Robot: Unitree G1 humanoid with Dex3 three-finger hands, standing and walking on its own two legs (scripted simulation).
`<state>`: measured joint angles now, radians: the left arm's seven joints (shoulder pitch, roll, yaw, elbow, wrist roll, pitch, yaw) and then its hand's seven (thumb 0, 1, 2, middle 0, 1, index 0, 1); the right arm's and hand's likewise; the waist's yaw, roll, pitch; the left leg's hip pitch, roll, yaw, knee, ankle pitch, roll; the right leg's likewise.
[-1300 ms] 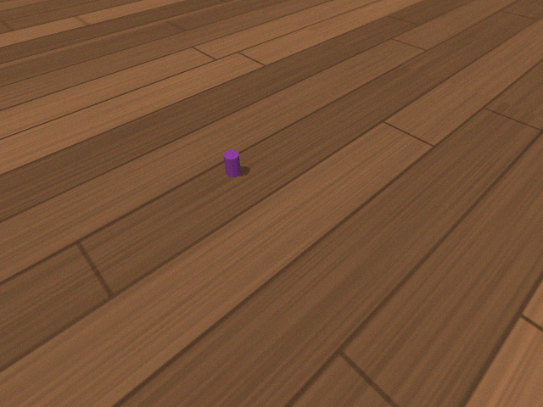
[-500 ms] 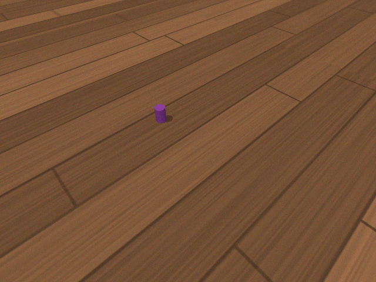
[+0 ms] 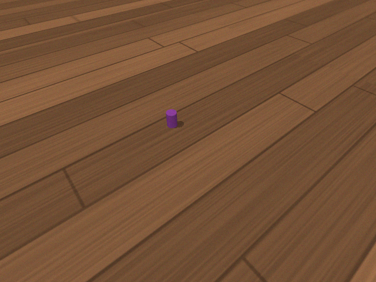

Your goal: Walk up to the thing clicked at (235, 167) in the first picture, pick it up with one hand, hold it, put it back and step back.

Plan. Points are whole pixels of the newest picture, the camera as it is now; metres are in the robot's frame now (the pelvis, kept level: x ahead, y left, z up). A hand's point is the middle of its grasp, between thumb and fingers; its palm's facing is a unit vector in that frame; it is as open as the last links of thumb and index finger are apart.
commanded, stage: walk up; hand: left
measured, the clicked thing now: (171, 118) +1.44 +0.21 -0.71
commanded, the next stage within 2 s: none
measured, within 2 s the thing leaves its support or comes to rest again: neither
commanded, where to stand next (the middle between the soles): +1.10 +0.00 m, yaw +0 degrees
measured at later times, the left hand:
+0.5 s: hand (69, 243) +0.26 +0.34 -0.14, palm faces -0.07 -0.94 -0.32, open 7.4 cm
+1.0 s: hand (108, 169) +0.50 +0.31 -0.14, palm faces -0.03 -0.94 -0.34, open 7.4 cm
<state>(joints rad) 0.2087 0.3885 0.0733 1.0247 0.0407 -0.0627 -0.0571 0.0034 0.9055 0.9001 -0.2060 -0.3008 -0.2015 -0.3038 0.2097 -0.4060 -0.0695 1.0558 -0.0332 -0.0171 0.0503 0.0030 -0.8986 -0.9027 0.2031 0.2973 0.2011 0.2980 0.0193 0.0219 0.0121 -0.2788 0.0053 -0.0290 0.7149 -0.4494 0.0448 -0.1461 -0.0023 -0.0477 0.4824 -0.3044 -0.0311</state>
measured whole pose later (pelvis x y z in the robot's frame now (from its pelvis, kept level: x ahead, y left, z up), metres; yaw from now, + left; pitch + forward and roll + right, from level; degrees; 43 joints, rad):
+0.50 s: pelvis +0.18 +0.07 +0.01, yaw -1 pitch -4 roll +0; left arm 0.26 0.45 0.06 0.94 0.02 -0.03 -0.10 0.01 0.91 0.90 -0.20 -0.30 -0.20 -0.30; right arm 0.33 -0.39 -0.06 0.91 -0.01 -0.09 0.06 0.00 -0.90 -0.90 0.21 0.30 0.20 0.30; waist -0.01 -0.05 0.05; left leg -0.05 0.00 0.11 0.38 -0.27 0.04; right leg -0.53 -0.10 0.01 0.79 -0.18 0.01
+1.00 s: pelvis +0.43 +0.04 +0.00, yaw +0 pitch -3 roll -2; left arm 0.28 0.41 0.05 0.84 0.01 -0.07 -0.07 0.00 0.90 0.90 -0.21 -0.30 -0.20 -0.30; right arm 0.29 -0.43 -0.07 0.87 -0.02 -0.06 0.08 0.00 -0.90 -0.90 0.20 0.30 0.20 0.30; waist 0.02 0.02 0.06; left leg -0.48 0.11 0.04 0.70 -0.23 0.00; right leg -0.16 -0.02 -0.08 0.52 -0.32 -0.02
